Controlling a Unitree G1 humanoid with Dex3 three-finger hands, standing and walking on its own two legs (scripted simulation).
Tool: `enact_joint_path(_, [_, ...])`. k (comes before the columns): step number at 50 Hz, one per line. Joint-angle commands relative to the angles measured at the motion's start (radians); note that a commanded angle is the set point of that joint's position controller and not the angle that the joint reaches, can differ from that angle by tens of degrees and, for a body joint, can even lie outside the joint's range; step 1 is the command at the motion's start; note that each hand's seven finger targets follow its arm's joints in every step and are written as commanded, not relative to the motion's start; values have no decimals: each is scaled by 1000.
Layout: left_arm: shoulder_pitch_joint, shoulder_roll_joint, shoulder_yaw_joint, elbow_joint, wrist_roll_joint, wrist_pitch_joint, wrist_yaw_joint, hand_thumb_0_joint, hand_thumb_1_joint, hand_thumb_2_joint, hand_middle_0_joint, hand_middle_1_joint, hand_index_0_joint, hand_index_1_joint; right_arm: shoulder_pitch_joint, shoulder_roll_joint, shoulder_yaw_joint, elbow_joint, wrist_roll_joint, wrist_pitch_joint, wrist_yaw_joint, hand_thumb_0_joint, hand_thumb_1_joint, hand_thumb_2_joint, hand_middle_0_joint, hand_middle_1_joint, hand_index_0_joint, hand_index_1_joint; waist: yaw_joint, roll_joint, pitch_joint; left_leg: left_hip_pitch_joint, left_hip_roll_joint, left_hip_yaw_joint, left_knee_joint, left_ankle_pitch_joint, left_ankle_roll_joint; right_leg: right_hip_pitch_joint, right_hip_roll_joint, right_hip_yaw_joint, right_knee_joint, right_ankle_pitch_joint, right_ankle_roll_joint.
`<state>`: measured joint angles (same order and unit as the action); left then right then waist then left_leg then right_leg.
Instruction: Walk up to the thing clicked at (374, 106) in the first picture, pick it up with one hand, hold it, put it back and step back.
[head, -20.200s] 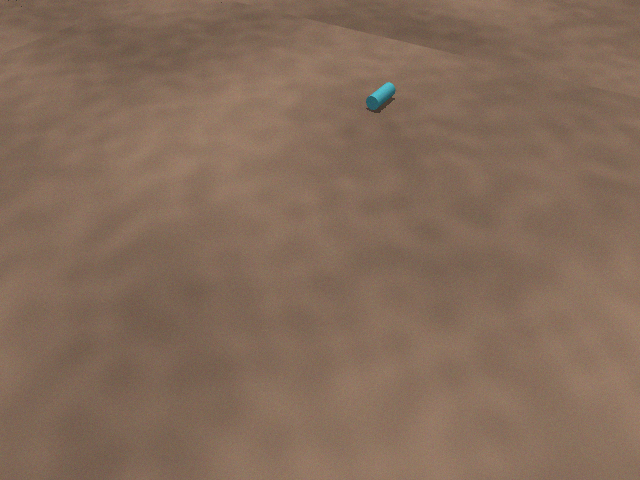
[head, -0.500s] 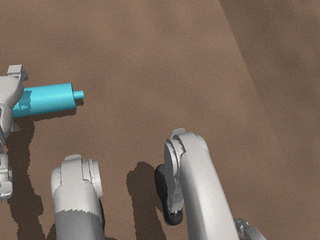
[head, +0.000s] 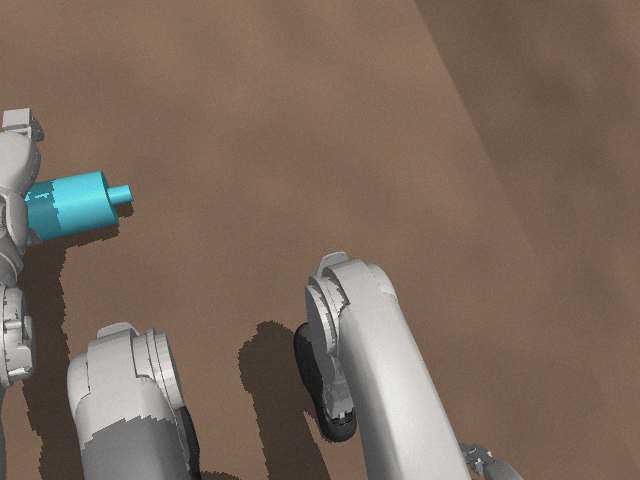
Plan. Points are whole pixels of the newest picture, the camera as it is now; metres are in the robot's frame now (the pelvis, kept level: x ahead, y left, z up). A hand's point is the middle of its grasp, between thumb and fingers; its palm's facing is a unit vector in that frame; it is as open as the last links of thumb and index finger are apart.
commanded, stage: approach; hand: left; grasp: from above
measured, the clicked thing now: (48, 210) +0.51 +0.23 -0.29
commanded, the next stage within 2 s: close in in 0.04 s
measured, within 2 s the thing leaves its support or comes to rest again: neither
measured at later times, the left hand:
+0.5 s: hand (13, 216) +0.48 +0.24 -0.19, palm faces -0.46 -0.05 -0.89, open 13.7 cm
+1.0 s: hand (27, 225) +0.48 +0.25 -0.26, palm faces -0.47 -0.10 -0.87, open 13.7 cm
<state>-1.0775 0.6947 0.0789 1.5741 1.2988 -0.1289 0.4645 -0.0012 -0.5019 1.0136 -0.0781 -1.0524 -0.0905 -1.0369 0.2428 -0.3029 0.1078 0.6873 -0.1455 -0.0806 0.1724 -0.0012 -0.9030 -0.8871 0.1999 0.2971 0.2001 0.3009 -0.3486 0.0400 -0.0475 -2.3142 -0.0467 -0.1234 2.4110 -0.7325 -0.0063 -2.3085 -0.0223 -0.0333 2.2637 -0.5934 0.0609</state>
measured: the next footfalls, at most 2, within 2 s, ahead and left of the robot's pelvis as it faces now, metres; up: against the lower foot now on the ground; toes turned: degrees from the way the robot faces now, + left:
none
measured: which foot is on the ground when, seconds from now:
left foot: down 0.00-1.00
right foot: down 0.00-1.00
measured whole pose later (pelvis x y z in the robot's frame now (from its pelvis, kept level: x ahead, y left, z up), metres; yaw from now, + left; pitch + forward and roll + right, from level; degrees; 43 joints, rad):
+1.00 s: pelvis +0.00 +0.01 -0.03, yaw -4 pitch +33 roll -13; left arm -1.10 0.87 0.14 1.72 1.37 -0.23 0.57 0.00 -0.46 1.05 -0.09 -1.04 -0.09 -1.03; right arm 0.22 -0.34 0.18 0.67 -0.24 -0.17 0.25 0.00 -0.90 -0.89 0.20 0.30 0.20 0.30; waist -0.39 -0.04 0.09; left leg -2.35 -0.05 -0.18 2.53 -0.76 0.00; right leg -2.31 -0.01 -0.08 2.32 -0.60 0.07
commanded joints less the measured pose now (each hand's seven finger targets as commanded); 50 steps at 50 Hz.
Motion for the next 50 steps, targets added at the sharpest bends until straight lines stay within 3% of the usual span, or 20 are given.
enact_joint_path(1, [-302,239,-1,-210,-49,0,-12,0,-560,1042,-72,-1053,-71,-1054,195,-251,-106,-8,15,5,-14,0,-901,-894,200,300,200,300,17,248,-691,427,-10,114,-279,225,42,466,21,-97,-206,166,-98])
enact_joint_path(5, [-353,234,-14,-257,-60,-59,-48,0,-524,1032,-73,-1088,-88,-1072,217,-253,-117,15,10,11,-28,0,-901,-893,200,300,200,300,1,220,-694,406,-12,109,-271,186,39,484,22,-98,-226,117,-99])
enact_joint_path(7, [-392,155,-65,-219,-61,-86,-60,0,-506,1053,-77,-1118,-96,-1097,224,-244,-115,35,3,7,-34,0,-902,-893,200,300,200,300,-34,182,-640,398,-8,101,-260,156,39,445,26,-105,-238,90,-99])
enact_joint_path(8, [-396,151,-73,-191,-55,-95,-60,0,-528,1035,-71,-1085,-88,-1067,226,-246,-109,39,-1,5,-34,0,-903,-896,200,300,200,300,-43,179,-615,396,-9,96,-259,145,37,428,28,-109,-239,78,-100])
enact_joint_path(11, [-347,167,-77,-118,-31,-113,-47,0,-506,998,-63,-1079,-93,-1048,218,-258,-101,45,-5,0,-39,0,-899,-895,200,300,200,300,-12,209,-615,432,-10,85,-275,171,30,403,22,-120,-222,97,-100])
enact_joint_path(13, [-346,149,-94,-82,-15,-118,-32,0,-485,999,-62,-1090,-99,-1052,205,-252,-87,38,-8,0,-37,0,-896,-894,200,300,200,300,-24,227,-607,453,-8,75,-283,177,27,387,25,-128,-204,109,-98])
enact_joint_path(18, [-384,238,-55,-48,34,-116,26,0,-484,1027,-70,-1090,-99,-1060,185,-269,-74,24,-24,-11,-33,0,-895,-894,200,300,200,300,-20,293,-596,484,-8,72,-281,189,24,350,23,-133,-175,129,-99])
enact_joint_path(20, [-394,215,-63,-10,52,-109,45,0,-500,1008,-64,-1062,-90,-1035,177,-264,-64,20,-37,-23,-23,0,-895,-894,200,300,200,300,-48,272,-558,458,-6,73,-264,172,28,334,26,-138,-168,122,-95])
enact_joint_path(23, [-400,270,-25,-30,58,-100,81,0,-502,995,-56,-1025,-67,-1012,177,-281,-68,9,-40,-38,-16,0,-892,-896,200,300,200,300,-30,325,-600,498,-3,64,-271,198,20,324,19,-138,-151,145,-97])
enact_joint_path(25, [-382,256,-28,5,68,-87,99,0,-512,1005,-56,-1009,-60,-1004,176,-280,-66,5,-45,-43,-7,0,-891,-896,200,300,200,300,-46,343,-601,498,0,65,-258,216,18,325,23,-142,-137,162,-98])
enact_joint_path(26, [-392,224,-37,52,67,-82,102,0,-509,999,-54,-1006,-61,-999,180,-279,-60,7,-55,-51,2,0,-891,-896,200,300,200,300,-79,297,-547,452,0,64,-242,187,24,314,24,-145,-138,145,-92])
enact_joint_path(30, [-382,293,-10,13,52,-72,122,0,-495,991,-57,-1022,-70,-1008,184,-292,-53,7,-56,-63,13,0,-892,-896,200,300,200,300,-45,351,-608,477,0,67,-240,210,23,356,27,-146,-132,162,-94])
enact_joint_path(32, [-381,273,-13,47,54,-64,121,0,-509,1021,-59,-1010,-62,-1007,192,-304,-47,3,-61,-71,24,0,-891,-896,200,300,200,300,-87,311,-563,451,2,65,-213,216,26,346,27,-150,-126,170,-88])
enact_joint_path(36, [-356,351,31,3,41,-74,127,0,-507,1032,-67,-1012,-65,-1014,186,-321,-42,-6,-62,-81,33,0,-893,-897,200,300,200,300,-52,351,-602,475,6,54,-212,247,17,384,29,-158,-117,185,-96])
enact_joint_path(38, [-348,337,27,24,52,-77,125,0,-497,1039,-69,-1024,-69,-1023,192,-328,-40,-13,-70,-86,43,0,-893,-896,200,300,200,300,-71,340,-577,457,7,53,-198,246,16,377,30,-163,-111,187,-94])
enact_joint_path(40, [-325,369,62,30,47,-82,129,0,-494,1046,-72,-1027,-71,-1028,214,-337,-39,-2,-77,-84,48,0,-893,-897,200,300,200,300,-76,320,-572,436,5,57,-186,253,23,414,32,-165,-122,196,-89])
enact_joint_path(41, [-327,355,48,37,49,-87,127,0,-499,1050,-75,-1029,-71,-1031,211,-336,-32,-5,-79,-87,52,0,-896,-898,200,300,200,300,-86,322,-549,431,7,57,-180,254,21,412,34,-167,-115,198,-91])
enact_joint_path(44, [-320,401,80,-23,51,-99,137,0,-477,1077,-85,-1053,-81,-1056,217,-341,-34,0,-81,-83,58,0,-895,-899,200,300,200,300,-63,368,-616,483,11,50,-179,297,15,450,37,-172,-110,232,-94])
enact_joint_path(47, [-303,360,51,39,57,-104,140,0,-468,1055,-77,-1062,-82,-1055,207,-338,-28,6,-85,-85,68,0,-896,-899,200,300,200,300,-89,337,-540,446,13,44,-164,262,17,412,43,-182,-109,211,-93])
enact_joint_path(50, [-333,375,54,15,63,-117,152,0,-470,1071,-80,-1064,-81,-1063,203,-339,-19,12,-94,-88,74,0,-895,-899,200,300,200,300,-100,349,-525,451,15,37,-163,248,18,402,42,-190,-111,201,-89])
